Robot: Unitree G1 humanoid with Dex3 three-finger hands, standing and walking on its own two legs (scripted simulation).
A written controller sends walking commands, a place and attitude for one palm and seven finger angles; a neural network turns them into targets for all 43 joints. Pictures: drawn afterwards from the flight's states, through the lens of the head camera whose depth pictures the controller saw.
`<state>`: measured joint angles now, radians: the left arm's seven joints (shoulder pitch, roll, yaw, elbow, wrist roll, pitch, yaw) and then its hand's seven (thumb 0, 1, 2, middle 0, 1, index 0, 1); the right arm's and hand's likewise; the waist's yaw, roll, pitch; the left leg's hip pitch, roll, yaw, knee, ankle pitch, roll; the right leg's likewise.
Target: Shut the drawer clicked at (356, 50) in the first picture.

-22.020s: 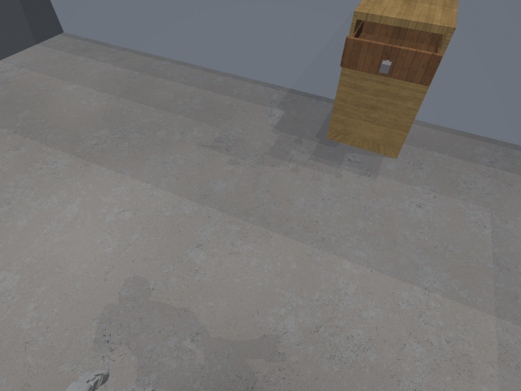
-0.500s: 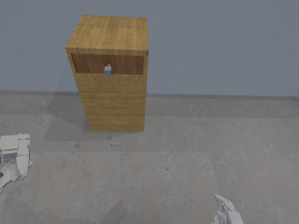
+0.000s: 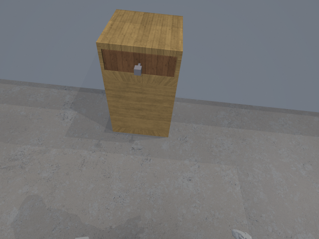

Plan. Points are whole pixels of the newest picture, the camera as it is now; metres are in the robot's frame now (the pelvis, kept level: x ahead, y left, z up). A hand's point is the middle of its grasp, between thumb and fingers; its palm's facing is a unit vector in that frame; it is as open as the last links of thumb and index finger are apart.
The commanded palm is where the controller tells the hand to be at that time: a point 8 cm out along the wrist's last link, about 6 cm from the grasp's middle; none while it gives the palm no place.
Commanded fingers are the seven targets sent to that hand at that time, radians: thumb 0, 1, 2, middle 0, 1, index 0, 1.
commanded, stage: let the arm hang, fingers relaxed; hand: left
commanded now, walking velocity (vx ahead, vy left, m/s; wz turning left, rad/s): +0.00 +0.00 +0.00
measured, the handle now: (138, 68) +0.92 +0.15 -0.12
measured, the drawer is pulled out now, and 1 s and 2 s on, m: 0.00 0.00 0.00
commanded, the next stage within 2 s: look to check the result in 0.82 s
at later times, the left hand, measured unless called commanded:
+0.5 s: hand out of the picture -0.03 +0.19 -0.16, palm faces +0.02 -0.97 -0.22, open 6.9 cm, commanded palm none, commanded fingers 0.00 0.90 0.90 -0.20 -0.30 -0.20 -0.30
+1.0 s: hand out of the picture +0.00 +0.14 -0.16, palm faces +0.04 -0.98 -0.17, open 7.3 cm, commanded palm none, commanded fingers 0.00 0.90 0.90 -0.20 -0.30 -0.20 -0.30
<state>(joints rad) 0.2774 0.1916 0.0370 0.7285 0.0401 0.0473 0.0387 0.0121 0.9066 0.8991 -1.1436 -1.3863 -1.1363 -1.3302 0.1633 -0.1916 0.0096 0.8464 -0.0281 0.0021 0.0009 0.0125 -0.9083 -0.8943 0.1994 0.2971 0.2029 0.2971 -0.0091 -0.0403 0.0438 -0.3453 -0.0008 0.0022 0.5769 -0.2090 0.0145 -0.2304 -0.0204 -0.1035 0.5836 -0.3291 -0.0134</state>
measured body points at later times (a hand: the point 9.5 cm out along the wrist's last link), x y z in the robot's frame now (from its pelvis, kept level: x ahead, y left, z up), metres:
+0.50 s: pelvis +0.00 +0.00 +0.01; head +0.01 -0.01 +0.46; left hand -0.03 +0.24 -0.14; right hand -0.01 -0.22 -0.15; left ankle +0.06 +0.11 -0.73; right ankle -0.01 -0.11 -0.73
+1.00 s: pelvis +0.02 -0.01 +0.01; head +0.04 -0.02 +0.46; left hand +0.00 +0.20 -0.15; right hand +0.00 -0.21 -0.16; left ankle +0.06 +0.11 -0.73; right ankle -0.01 -0.11 -0.73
